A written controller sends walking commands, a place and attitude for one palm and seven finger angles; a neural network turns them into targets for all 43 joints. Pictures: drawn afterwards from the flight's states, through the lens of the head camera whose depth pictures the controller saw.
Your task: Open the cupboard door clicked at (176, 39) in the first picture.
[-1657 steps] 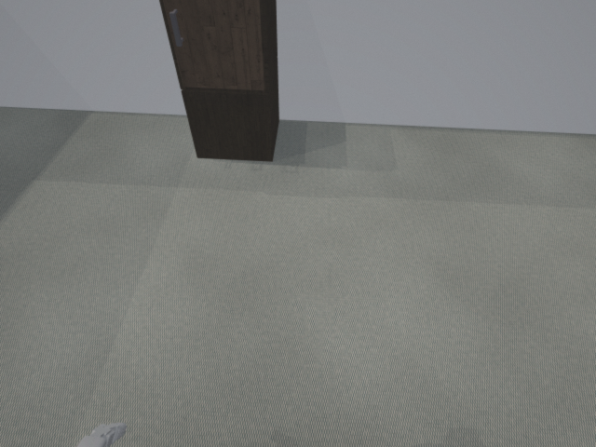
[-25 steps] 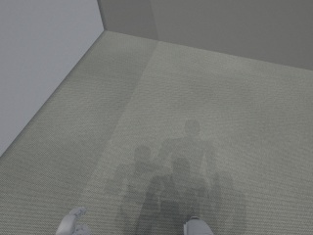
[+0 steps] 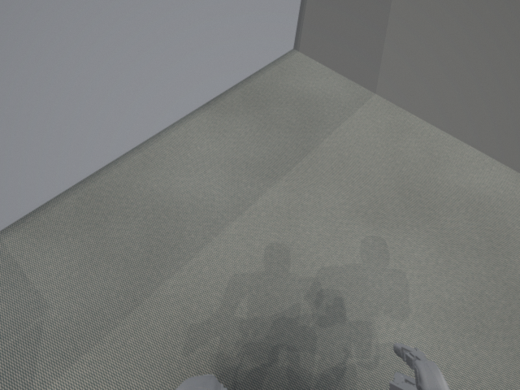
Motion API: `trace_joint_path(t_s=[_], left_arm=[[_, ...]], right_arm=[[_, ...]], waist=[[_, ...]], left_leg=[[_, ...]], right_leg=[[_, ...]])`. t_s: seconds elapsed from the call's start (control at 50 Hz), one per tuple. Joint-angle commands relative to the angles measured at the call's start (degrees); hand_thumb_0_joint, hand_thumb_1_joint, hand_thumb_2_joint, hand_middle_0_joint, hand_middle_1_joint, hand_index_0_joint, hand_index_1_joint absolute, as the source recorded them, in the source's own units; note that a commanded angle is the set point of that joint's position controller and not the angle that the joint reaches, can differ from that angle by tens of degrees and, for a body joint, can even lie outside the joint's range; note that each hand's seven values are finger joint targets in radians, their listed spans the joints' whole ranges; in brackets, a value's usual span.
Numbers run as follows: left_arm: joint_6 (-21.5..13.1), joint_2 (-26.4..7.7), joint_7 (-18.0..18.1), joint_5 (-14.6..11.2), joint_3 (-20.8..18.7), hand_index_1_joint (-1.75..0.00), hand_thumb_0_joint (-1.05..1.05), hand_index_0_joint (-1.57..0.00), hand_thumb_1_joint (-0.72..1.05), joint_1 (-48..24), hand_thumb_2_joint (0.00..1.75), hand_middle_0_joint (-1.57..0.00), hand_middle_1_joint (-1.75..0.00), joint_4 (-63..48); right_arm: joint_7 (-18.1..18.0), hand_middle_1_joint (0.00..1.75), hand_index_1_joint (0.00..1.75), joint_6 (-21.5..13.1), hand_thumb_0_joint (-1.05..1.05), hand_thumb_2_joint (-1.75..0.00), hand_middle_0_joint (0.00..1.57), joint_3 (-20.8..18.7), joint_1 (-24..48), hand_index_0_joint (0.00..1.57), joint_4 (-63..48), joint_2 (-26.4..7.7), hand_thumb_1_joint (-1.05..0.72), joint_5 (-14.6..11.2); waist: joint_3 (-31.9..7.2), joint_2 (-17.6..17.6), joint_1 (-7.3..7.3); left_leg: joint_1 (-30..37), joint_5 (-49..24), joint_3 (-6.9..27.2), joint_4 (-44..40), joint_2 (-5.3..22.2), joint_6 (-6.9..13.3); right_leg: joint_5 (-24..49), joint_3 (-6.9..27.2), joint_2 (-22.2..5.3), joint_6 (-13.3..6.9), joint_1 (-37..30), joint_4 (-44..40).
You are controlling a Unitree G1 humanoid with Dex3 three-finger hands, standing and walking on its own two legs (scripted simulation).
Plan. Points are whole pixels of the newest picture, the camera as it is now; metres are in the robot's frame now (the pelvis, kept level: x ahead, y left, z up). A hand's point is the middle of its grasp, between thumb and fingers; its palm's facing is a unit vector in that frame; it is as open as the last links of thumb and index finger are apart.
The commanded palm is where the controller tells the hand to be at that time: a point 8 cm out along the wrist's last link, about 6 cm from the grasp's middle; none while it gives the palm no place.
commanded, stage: turn to face it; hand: left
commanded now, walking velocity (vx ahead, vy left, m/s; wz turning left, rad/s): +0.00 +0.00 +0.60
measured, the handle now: out of the picture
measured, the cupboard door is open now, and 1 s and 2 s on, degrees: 53 53 53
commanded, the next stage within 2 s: none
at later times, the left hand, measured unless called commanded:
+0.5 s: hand out of the picture +0.12 +0.16 -0.13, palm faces +0.19 -0.94 -0.29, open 7.4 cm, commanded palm none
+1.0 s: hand out of the picture -0.09 +0.13 -0.17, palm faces +0.58 -0.77 -0.26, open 7.4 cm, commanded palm none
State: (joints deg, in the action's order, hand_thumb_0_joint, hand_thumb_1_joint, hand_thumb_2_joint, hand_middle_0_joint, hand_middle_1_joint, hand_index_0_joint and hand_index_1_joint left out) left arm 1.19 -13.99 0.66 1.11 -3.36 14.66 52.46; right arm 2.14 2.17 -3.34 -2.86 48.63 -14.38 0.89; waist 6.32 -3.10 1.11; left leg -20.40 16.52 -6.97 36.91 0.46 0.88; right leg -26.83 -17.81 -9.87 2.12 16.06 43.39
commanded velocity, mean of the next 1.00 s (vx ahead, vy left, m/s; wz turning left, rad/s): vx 0.00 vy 0.00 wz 0.60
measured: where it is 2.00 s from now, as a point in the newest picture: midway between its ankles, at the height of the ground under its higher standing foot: outside the picture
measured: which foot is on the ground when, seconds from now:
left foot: down 0.00-0.46, up 0.48-0.94, down 0.96-1.00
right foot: up 0.00-0.42, down 0.44-0.96, up 0.98-1.00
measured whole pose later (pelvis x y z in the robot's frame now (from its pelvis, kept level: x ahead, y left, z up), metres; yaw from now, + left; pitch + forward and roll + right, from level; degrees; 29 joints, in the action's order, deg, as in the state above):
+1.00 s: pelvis +0.01 -0.06 +0.00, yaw +34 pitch +1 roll +1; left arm 2.9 -15.2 0.6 1.1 -4.1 14.6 53.7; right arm 1.8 2.2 -3.5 -3.6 50.2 -13.3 0.9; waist 6.1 -3.5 1.5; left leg -17.9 18.7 -5.4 36.6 0.0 1.4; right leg -29.9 -14.1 -10.0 2.6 19.4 49.1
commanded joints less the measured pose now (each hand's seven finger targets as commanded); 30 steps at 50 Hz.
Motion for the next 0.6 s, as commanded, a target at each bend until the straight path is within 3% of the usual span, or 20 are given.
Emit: trace_joint_path(t_s=[0.0,0.02,0.04,0.08,0.12,0.18,0.24,0.3,0.34,0.38,0.4,0.42,0.44,0.46,0.48,0.5,0.52,0.58], left_arm=[[-0.4,-6.6,0.6,0.0,-1.2,-0.30,0.00,-0.20,0.90,-6.6,0.90,-0.20,-0.30,-9.0],[-0.3,-6.0,0.7,0.1,-1.6,-0.30,0.00,-0.20,0.90,-7.2,0.90,-0.20,-0.30,-7.7],[-0.1,-6.6,0.4,0.2,-1.7,-0.30,0.00,-0.20,0.90,-6.2,0.90,-0.20,-0.30,-6.4],[0.3,-6.2,0.0,0.1,-1.8,-0.30,0.00,-0.20,0.90,-3.8,0.90,-0.20,-0.30,-4.5],[0.4,-5.6,0.0,0.0,-1.8,-0.30,0.00,-0.20,0.90,-2.4,0.90,-0.20,-0.30,-4.1],[0.5,-5.2,0.0,-0.1,-1.6,-0.30,0.00,-0.20,0.90,-3.7,0.90,-0.20,-0.30,-4.6],[0.5,-4.9,0.0,-0.2,-1.3,-0.30,0.00,-0.20,0.90,-6.5,0.90,-0.20,-0.30,-6.0],[0.3,-4.3,0.0,-0.5,-1.0,-0.30,0.00,-0.20,0.90,-9.0,0.90,-0.20,-0.30,-7.0],[0.0,-4.4,0.1,-0.7,-0.9,-0.30,0.00,-0.20,0.90,-7.5,0.90,-0.20,-0.30,-6.9],[-0.6,-4.6,0.2,-1.0,-1.1,-0.30,0.00,-0.20,0.90,-3.7,0.90,-0.20,-0.30,-5.8],[-1.3,-6.1,0.5,-0.9,-1.5,-0.30,0.00,-0.20,0.90,-0.6,0.90,-0.20,-0.30,-5.1],[-2.0,-11.6,1.1,0.1,-2.7,-0.30,0.00,-0.20,0.90,1.4,0.90,-0.20,-0.30,-4.7],[-1.8,-15.1,1.4,0.4,-3.0,-0.30,0.00,-0.20,0.90,1.2,0.90,-0.20,-0.30,-5.2],[-1.6,-12.7,1.6,0.1,-2.1,-0.30,0.00,-0.20,0.90,-0.8,0.90,-0.20,-0.30,-5.5],[-2.0,-8.0,1.8,-0.1,-1.3,-0.30,0.00,-0.20,0.90,-5.0,0.90,-0.20,-0.30,-6.1],[-1.7,-7.0,1.6,-0.4,-0.9,-0.30,0.00,-0.20,0.90,-6.8,0.90,-0.20,-0.30,-6.7],[-1.7,-6.1,1.5,-0.6,-0.5,-0.30,0.00,-0.20,0.90,-7.5,0.90,-0.20,-0.30,-6.9],[-2.2,-5.6,1.5,-0.4,-0.7,-0.30,0.00,-0.20,0.90,-4.9,0.90,-0.20,-0.30,-6.5]], right_arm=[[-2.1,0.30,0.30,-0.5,0.00,-0.90,0.20,-3.6,-15.0,0.20,0.4,-15.9,-0.90,0.0],[-2.6,0.30,0.30,-0.9,0.00,-0.90,0.20,-3.3,-12.2,0.20,-0.8,-14.0,-0.90,0.1],[-3.0,0.30,0.30,-1.0,0.00,-0.90,0.20,-2.7,-8.8,0.20,-1.6,-12.4,-0.90,0.1],[-3.1,0.30,0.30,-1.4,0.00,-0.90,0.20,-2.0,-7.0,0.20,-1.7,-10.9,-0.90,0.0],[-3.1,0.30,0.30,-1.8,0.00,-0.90,0.20,-2.0,-7.5,0.20,-1.2,-10.8,-0.90,-0.1],[-3.0,0.30,0.30,-1.9,0.00,-0.90,0.20,-2.0,-8.4,0.20,-0.3,-10.5,-0.90,0.0],[-2.8,0.30,0.30,-1.6,0.00,-0.90,0.20,-2.4,-9.3,0.20,0.4,-10.7,-0.90,0.3],[-2.7,0.30,0.30,-1.3,0.00,-0.90,0.20,-2.9,-9.9,0.20,1.0,-10.6,-0.90,0.6],[-2.7,0.30,0.30,-1.0,0.00,-0.90,0.20,-3.2,-8.9,0.20,0.8,-10.9,-0.90,0.5],[-2.8,0.30,0.30,-0.7,0.00,-0.90,0.20,-3.5,-6.9,0.20,0.4,-10.5,-0.90,0.2],[-2.7,0.30,0.30,-0.8,0.00,-0.90,0.20,-3.4,-6.6,0.20,0.0,-9.3,-0.90,-0.3],[-2.3,0.30,0.30,-0.9,0.00,-0.90,0.20,-2.9,-8.1,0.20,-0.7,-5.1,-0.90,-0.9],[-2.2,0.30,0.30,-0.6,0.00,-0.90,0.20,-3.0,-7.9,0.20,-1.9,-4.3,-0.90,-0.7],[-2.0,0.30,0.30,0.1,0.00,-0.90,0.20,-3.1,-8.1,0.20,-1.0,-6.1,-0.90,-0.2],[-1.9,0.30,0.30,0.8,0.00,-0.90,0.20,-3.2,-8.9,0.20,1.0,-6.1,-0.90,0.2],[-1.5,0.30,0.30,1.3,0.00,-0.90,0.20,-3.2,-8.9,0.20,1.9,-5.4,-0.90,0.2],[-1.1,0.30,0.30,1.7,0.00,-0.90,0.20,-2.9,-9.3,0.20,2.1,-4.7,-0.90,0.1],[-0.7,0.30,0.30,2.0,0.00,-0.90,0.20,-2.4,-8.6,0.20,2.5,-3.7,-0.90,-0.1]], waist=[[-15.4,12.9,-7.05],[-13.5,15.6,-6.31],[-11.7,14.8,-4.47],[-10.6,9.4,-2.37],[-11.4,8.1,-1.46],[-10.5,8.4,-1.53],[-8.9,10.9,-2.18],[-8.8,12.1,-2.90],[-9.9,14.6,-2.20],[-11.5,13.1,-0.22],[-13.0,9.2,1.36],[-15.1,-6.6,1.99],[-14.0,-15.9,2.28],[-11.5,-9.8,0.98],[-8.9,-11.6,-1.42],[-6.9,-8.6,-2.50],[-6.1,-7.4,-3.25],[-7.3,-7.3,-2.57]], left_leg=[[24.0,-41.5,25.1,-12.9,24.8,14.5],[20.5,-38.3,24.6,-13.4,20.9,12.6],[17.6,-36.5,21.3,-13.6,18.0,10.6],[15.6,-36.3,17.9,-14.6,14.8,8.5],[15.7,-35.9,16.4,-14.7,13.3,7.8],[14.4,-31.6,18.4,-15.7,12.9,8.6],[12.6,-26.6,20.6,-16.0,12.5,8.9],[10.4,-25.5,22.7,-15.1,11.5,8.5],[9.1,-27.4,24.4,-13.1,11.1,8.1],[5.1,-26.2,24.7,-9.7,9.2,6.2],[0.5,-19.1,23.3,-6.0,6.6,3.6],[-11.0,1.4,15.0,5.1,-0.5,-1.2],[-14.2,21.2,8.8,20.8,-4.9,-3.8],[-12.9,19.4,11.4,30.4,-1.4,-3.0],[-13.9,14.6,12.5,34.3,0.5,-3.5],[-13.6,10.3,10.5,36.5,1.0,-4.5],[-13.5,7.4,9.4,37.0,1.4,-4.9],[-13.2,4.7,7.6,32.7,1.6,-5.7]], right_leg=[[-9.4,16.7,1.9,2.9,21.9,26.9],[-6.0,16.9,2.1,3.3,22.2,27.4],[-1.6,18.0,2.1,3.8,21.5,28.1],[3.9,18.1,3.2,4.3,19.7,28.0],[6.2,17.9,3.7,4.6,18.7,26.3],[6.6,18.1,4.2,5.0,17.6,21.5],[5.1,17.6,5.0,4.9,15.5,14.2],[3.1,16.7,7.1,4.2,10.8,5.7],[3.1,16.3,8.6,3.6,6.1,-0.5],[9.7,15.9,9.5,2.9,-3.1,-10.9],[16.9,17.4,7.2,2.6,-11.6,-20.3],[22.9,30.2,-7.2,-1.3,-22.1,-25.8],[32.7,39.8,-20.3,-8.3,-17.2,-26.4],[32.3,34.2,-19.2,-10.8,-10.6,-24.9],[32.1,30.1,-14.4,-9.3,-8.1,-25.4],[34.4,25.3,-10.6,-7.9,-7.0,-24.2],[36.1,20.1,-8.5,-6.8,-6.2,-23.6],[40.7,15.2,-7.4,-5.7,-10.2,-23.0]])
